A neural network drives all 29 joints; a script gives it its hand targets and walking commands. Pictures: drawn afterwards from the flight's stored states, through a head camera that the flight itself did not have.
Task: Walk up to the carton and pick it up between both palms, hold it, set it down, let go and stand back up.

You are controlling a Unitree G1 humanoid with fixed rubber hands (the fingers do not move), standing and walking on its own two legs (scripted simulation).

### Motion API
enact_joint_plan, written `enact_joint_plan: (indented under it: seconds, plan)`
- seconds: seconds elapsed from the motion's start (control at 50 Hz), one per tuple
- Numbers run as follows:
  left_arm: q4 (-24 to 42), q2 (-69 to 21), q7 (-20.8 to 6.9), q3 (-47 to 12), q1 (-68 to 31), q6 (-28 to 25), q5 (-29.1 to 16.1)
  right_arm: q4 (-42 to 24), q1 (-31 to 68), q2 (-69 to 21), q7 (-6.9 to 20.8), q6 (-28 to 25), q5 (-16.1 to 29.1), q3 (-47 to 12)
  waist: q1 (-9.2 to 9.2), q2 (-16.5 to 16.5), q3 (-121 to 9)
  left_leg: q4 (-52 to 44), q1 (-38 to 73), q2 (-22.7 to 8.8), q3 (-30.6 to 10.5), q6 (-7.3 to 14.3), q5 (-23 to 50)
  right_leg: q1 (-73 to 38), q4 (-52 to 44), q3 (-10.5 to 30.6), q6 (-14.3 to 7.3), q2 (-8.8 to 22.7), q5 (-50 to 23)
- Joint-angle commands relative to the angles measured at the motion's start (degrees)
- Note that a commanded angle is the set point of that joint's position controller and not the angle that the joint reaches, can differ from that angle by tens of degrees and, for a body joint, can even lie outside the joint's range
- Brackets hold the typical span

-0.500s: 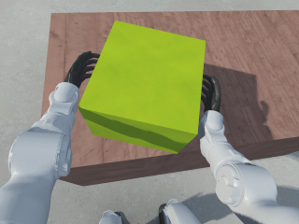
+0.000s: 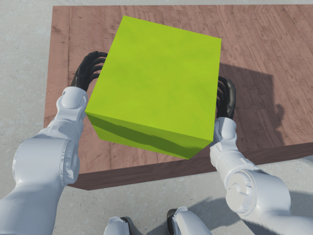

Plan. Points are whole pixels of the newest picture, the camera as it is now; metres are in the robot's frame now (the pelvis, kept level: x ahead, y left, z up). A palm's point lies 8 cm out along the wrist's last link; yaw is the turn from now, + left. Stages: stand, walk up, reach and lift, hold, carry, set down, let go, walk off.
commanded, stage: reach and lift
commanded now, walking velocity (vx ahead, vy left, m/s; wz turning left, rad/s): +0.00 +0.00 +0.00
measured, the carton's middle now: (157, 91) +0.49 -0.07 -0.04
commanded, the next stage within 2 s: none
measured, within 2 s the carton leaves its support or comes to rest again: leaves its support in 1.34 s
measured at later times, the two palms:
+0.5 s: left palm (82, 81) +0.51 +0.12 +0.02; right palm (223, 112) +0.39 -0.22 +0.00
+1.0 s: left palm (83, 90) +0.48 +0.12 +0.02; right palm (226, 115) +0.38 -0.23 +0.00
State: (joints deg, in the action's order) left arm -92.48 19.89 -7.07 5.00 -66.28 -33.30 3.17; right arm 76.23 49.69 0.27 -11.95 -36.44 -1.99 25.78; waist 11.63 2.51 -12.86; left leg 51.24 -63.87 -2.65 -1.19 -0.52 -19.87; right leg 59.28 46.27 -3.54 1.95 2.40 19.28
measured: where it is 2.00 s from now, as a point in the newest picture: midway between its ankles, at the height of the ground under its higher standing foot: outside the picture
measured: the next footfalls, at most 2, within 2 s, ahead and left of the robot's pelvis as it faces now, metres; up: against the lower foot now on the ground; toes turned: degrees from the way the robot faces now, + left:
none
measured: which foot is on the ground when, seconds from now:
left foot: down 0.00-1.00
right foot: down 0.00-1.00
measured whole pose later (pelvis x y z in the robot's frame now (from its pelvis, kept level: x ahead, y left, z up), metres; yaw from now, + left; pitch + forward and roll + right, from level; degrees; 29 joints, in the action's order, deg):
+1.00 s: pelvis -0.01 +0.00 +0.02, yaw -2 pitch +34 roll -5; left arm -89.8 16.9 -1.3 -1.8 -61.6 -36.9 -2.8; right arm 77.2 49.2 2.9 -8.3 -40.3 -2.0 25.7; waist 6.9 7.1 -13.1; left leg 44.2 -63.1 -3.8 -2.1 -0.5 -15.3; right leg 57.1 35.2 -3.5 2.1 0.4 12.1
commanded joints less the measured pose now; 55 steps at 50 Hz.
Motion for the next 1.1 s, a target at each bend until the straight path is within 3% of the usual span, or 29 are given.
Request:
enact_joint_plan:
  seconds: [0.0, 0.02, 0.04, 0.1, 0.12, 0.14, 0.18, 0.2, 0.24, 0.28, 0.34, 0.38, 0.44, 0.48, 0.52, 0.56, 0.6, 0.64, 0.68, 0.7, 0.74, 0.76, 0.78, 0.84, 0.9, 0.94, 0.98, 1.04, 1.08]
  plan:
    - [4.7, -38.1, -1.5, -7.2, -24.3, -4.1, 5.7, 4.0, 25.8, -26.3, 11.2, -3.6, -16.5, -12.8, -3.87, 15.5, -40.0, 0.6, 54.7, -0.8, -2.3, -8.6, 44.8, -3.5, -11.0, -5.5, -4.7, -7.3, -18.4]
    - [3.7, -37.3, -1.5, -6.9, -23.5, -4.0, 5.6, 5.2, 24.7, -25.4, 11.0, -4.2, -16.8, -10.9, -2.75, 15.2, -39.7, 1.1, 54.1, -0.8, -1.9, -8.7, 45.1, -2.5, -10.5, -6.2, -4.5, -7.7, -19.4]
    - [4.0, -36.6, -1.5, -5.9, -24.3, -4.3, 6.0, 3.7, 25.6, -26.7, 11.2, -3.9, -16.2, -13.0, -4.23, 13.7, -39.1, 0.8, 54.2, -0.4, -0.8, -8.0, 44.0, -5.2, -11.1, -5.9, -4.2, -7.4, -19.3]
    - [4.0, -35.9, -1.3, -5.9, -25.2, -5.2, 6.3, 2.9, 25.6, -27.4, 11.1, -4.4, -17.8, -12.0, -4.04, 13.8, -41.3, 0.4, 52.0, -0.3, 0.1, -7.0, 42.4, -6.3, -11.5, -5.5, -4.0, -7.1, -20.8]
    - [4.8, -36.1, -0.9, -6.7, -23.6, -5.6, 6.2, 4.7, 23.3, -27.2, 11.5, -4.5, -17.5, -13.5, -3.48, 13.8, -41.8, 0.6, 54.1, -0.8, -0.7, -7.3, 46.5, -6.0, -11.0, -5.6, -3.6, -7.2, -22.4]
    - [5.2, -38.0, -0.6, -7.4, -23.4, -5.8, 5.5, 2.8, 26.2, -27.0, 11.7, -5.6, -17.1, -13.7, -4.77, 13.9, -43.5, 0.8, 55.5, -0.9, -0.2, -8.1, 49.3, -5.5, -11.0, -6.2, -3.6, -7.7, -23.1]
    - [5.4, -37.5, -0.8, -8.0, -24.5, -5.9, 5.1, 4.7, 25.5, -26.6, 11.6, -5.4, -17.2, -13.4, -3.36, 13.2, -42.8, 0.1, 55.0, -1.0, -0.5, -7.8, 47.1, -6.8, -11.8, -5.8, -4.0, -7.6, -22.8]
    - [6.7, -37.4, -0.4, -8.0, -24.1, -6.3, 5.5, 4.1, 24.5, -27.3, 11.7, -6.1, -17.2, -15.0, -4.11, 12.6, -44.5, 0.1, 55.9, -1.2, 0.0, -7.8, 50.4, -8.2, -11.3, -5.9, -3.4, -7.9, -25.4]
    - [8.8, -38.7, 0.3, -10.4, -23.4, -6.3, 4.8, 4.6, 23.7, -26.3, 12.2, -6.2, -17.2, -14.5, -3.11, 16.1, -46.4, 0.7, 56.5, -1.4, -0.3, -8.8, 51.0, -5.8, -11.7, -6.2, -4.0, -8.0, -23.7]
    - [6.1, -39.0, 0.4, -8.7, -21.4, -6.6, 5.7, 3.8, 24.5, -26.9, 12.4, -6.4, -16.9, -15.8, -5.16, 14.3, -44.8, 0.2, 56.8, -1.1, 0.3, -8.4, 51.4, -7.6, -12.4, -6.0, -3.6, -8.1, -24.0]
    - [7.5, -40.8, 1.2, -10.8, -20.0, -6.4, 4.6, 6.8, 21.8, -26.5, 12.5, -6.5, -17.5, -15.7, -3.7, 14.4, -47.2, -1.0, 58.9, -1.6, -0.5, -9.4, 54.5, -7.8, -13.3, -6.9, -3.5, -8.2, -25.3]
    - [11.2, -41.4, 1.1, -12.8, -22.5, -6.6, 2.6, 4.2, 23.8, -24.8, 12.3, -6.9, -16.0, -15.8, -3.3, 15.1, -47.0, -0.6, 60.1, -1.7, -0.4, -9.4, 53.4, -7.0, -13.7, -6.8, -4.1, -8.8, -23.9]
    - [10.9, -40.4, 1.4, -12.0, -20.0, -6.8, 3.2, 5.9, 20.9, -25.8, 13.1, -6.3, -16.1, -17.9, -4.94, 15.6, -47.9, -1.0, 60.9, -1.9, -0.2, -9.3, 57.3, -6.9, -14.0, -6.3, -3.8, -8.7, -25.5]
    - [12.0, -42.7, 1.7, -13.5, -18.8, -6.0, 2.6, 5.6, 20.9, -26.0, 13.1, -6.2, -15.5, -17.1, -4.39, 15.3, -49.4, -1.8, 62.4, -1.9, -0.7, -10.2, 57.4, -6.1, -13.9, -6.9, -3.8, -9.3, -25.3]
    - [11.8, -43.2, 1.9, -13.3, -18.4, -6.4, 2.3, 5.3, 20.5, -26.1, 13.4, -6.1, -15.2, -19.3, -5.46, 14.0, -48.7, -2.2, 62.4, -1.9, -0.5, -9.6, 57.7, -8.5, -14.5, -6.3, -3.6, -9.1, -25.6]
    - [12.7, -40.7, 1.7, -12.3, -19.7, -6.3, 3.1, 5.6, 20.9, -24.5, 13.3, -5.8, -14.7, -17.1, -5.35, 16.4, -47.2, -3.0, 63.8, -1.8, -0.2, -9.6, 57.7, -7.5, -15.5, -6.2, -3.5, -9.0, -24.8]
    - [16.0, -42.2, 2.1, -15.3, -19.4, -6.3, 1.8, 3.7, 21.3, -24.6, 13.3, -6.4, -15.4, -17.7, -3.86, 16.0, -51.4, -2.8, 64.6, -2.1, -0.7, -10.1, 59.8, -6.8, -15.8, -6.4, -3.7, -9.2, -25.2]
    - [16.5, -41.8, 2.1, -15.4, -15.6, -6.0, 1.7, 4.3, 18.9, -24.9, 13.5, -5.9, -14.6, -18.9, -5.13, 15.8, -52.2, -3.2, 65.1, -2.1, -0.9, -10.1, 61.5, -7.1, -16.2, -6.0, -3.9, -9.0, -26.7]
    - [18.6, -41.5, 2.5, -14.7, -14.6, -5.9, 0.7, 4.7, 17.9, -25.1, 13.8, -5.8, -14.3, -19.5, -5.43, 14.7, -54.0, -3.3, 64.6, -2.0, -0.8, -9.6, 60.4, -8.2, -15.6, -6.1, -3.5, -9.7, -27.3]
    - [15.8, -40.6, 2.1, -13.7, -19.6, -5.9, 1.2, 4.4, 21.5, -25.8, 13.6, -5.0, -15.7, -19.0, -5.41, 13.1, -51.2, -4.0, 62.0, -1.6, -0.1, -9.1, 56.9, -8.9, -15.4, -5.9, -3.4, -9.5, -25.2]
    - [17.2, -40.3, 2.1, -14.7, -19.0, -5.8, 0.3, 4.7, 21.2, -24.4, 13.7, -4.7, -15.5, -18.3, -4.84, 14.0, -53.0, -4.6, 62.0, -1.6, -0.2, -9.4, 56.9, -8.1, -15.3, -6.1, -3.5, -9.3, -25.4]
    - [17.8, -40.9, 2.3, -15.5, -17.2, -5.8, -0.3, 3.6, 20.2, -24.3, 14.1, -4.8, -13.8, -19.8, -6.53, 14.7, -52.4, -4.4, 62.4, -1.1, 0.3, -9.2, 55.9, -9.8, -15.7, -5.7, -3.6, -9.2, -25.4]
    - [20.1, -40.0, 2.5, -15.4, -17.9, -5.6, 0.5, 3.7, 19.6, -24.6, 13.7, -4.8, -13.9, -18.5, -5.07, 15.0, -52.8, -5.8, 64.2, -1.8, -0.4, -9.4, 57.5, -10.1, -16.1, -5.6, -4.1, -9.5, -27.0]
    - [20.1, -39.9, 2.5, -15.2, -16.9, -5.9, -0.2, 4.3, 18.2, -24.0, 14.0, -4.6, -14.0, -18.4, -5.47, 15.3, -53.2, -6.0, 62.4, -1.2, 0.0, -8.6, 54.9, -10.5, -15.9, -4.9, -3.9, -9.4, -26.6]
    - [22.6, -40.2, 2.9, -17.5, -14.7, -5.5, -2.6, 3.1, 17.8, -24.3, 14.2, -4.5, -13.2, -20.6, -5.45, 13.8, -55.5, -5.1, 63.3, -1.5, -0.1, -8.9, 59.2, -10.4, -15.6, -5.2, -3.5, -9.9, -29.4]
    - [24.1, -39.7, 2.7, -17.6, -16.2, -5.3, -2.3, 5.3, 18.3, -23.9, 14.0, -3.9, -13.1, -20.7, -5.15, 13.5, -54.0, -6.6, 63.0, -1.1, -0.1, -8.5, 55.5, -11.8, -15.7, -4.7, -3.9, -9.7, -28.4]
    - [23.1, -39.8, 3.0, -17.0, -13.5, -5.2, -3.2, 1.5, 17.6, -24.7, 14.5, -3.4, -12.7, -21.8, -6.72, 11.8, -55.8, -7.1, 60.1, -0.8, -0.1, -7.7, 52.1, -13.1, -15.1, -4.5, -4.0, -9.5, -29.1]
    - [22.4, -40.2, 2.7, -18.2, -16.1, -4.9, -4.8, 1.1, 18.8, -24.9, 14.3, -2.3, -12.2, -22.0, -5.25, 10.3, -53.5, -7.5, 57.6, -0.2, 0.6, -7.1, 48.4, -14.7, -14.7, -4.4, -3.7, -9.5, -27.8]
    - [26.7, -40.8, 3.2, -20.0, -13.6, -5.2, -5.5, -1.6, 17.5, -26.9, 14.3, -1.6, -10.5, -23.8, -5.17, 10.2, -57.1, -8.5, 57.7, 0.0, 0.2, -7.0, 48.9, -17.6, -14.2, -3.7, -3.7, -9.7, -31.2]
